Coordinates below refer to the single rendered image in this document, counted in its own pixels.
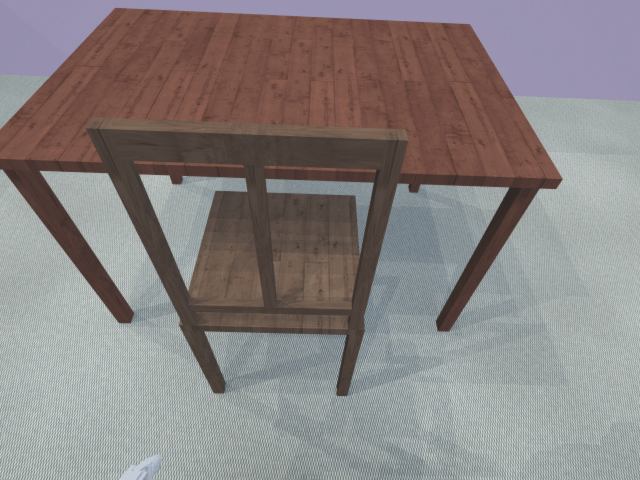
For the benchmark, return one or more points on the chair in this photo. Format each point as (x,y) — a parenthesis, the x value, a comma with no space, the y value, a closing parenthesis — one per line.
(268,262)

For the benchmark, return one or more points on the table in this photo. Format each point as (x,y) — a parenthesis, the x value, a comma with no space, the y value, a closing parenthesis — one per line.
(435,80)

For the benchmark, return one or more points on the left robot hand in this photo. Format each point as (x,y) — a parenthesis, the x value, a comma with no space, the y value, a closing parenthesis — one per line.
(145,470)

